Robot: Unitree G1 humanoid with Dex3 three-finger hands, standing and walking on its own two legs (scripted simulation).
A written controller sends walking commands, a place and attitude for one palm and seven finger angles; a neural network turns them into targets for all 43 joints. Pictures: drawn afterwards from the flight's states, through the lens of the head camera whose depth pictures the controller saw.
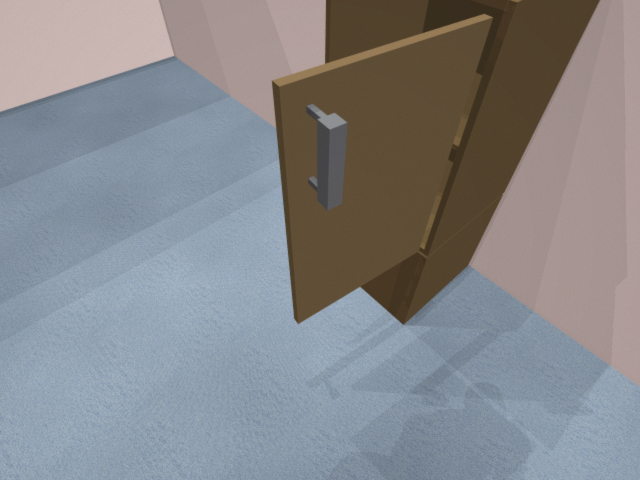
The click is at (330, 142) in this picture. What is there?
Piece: cupboard door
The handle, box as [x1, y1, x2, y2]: [306, 104, 346, 210]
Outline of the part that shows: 310,104 306,106 306,112 317,121 317,178 316,179 312,176 308,178 308,182 317,191 317,200 327,210 341,203 346,122 335,113 326,115 313,104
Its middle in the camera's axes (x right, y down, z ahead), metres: +0.00 -0.11 +0.54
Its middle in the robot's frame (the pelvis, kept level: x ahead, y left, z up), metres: +0.51 +0.03 +0.13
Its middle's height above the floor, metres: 0.91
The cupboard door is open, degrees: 83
